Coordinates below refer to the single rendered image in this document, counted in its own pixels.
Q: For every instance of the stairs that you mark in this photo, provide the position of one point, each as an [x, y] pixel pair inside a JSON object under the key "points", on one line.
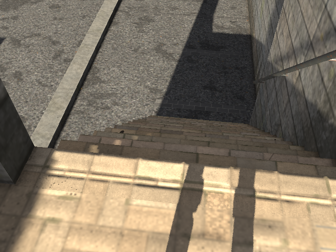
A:
{"points": [[205, 142]]}

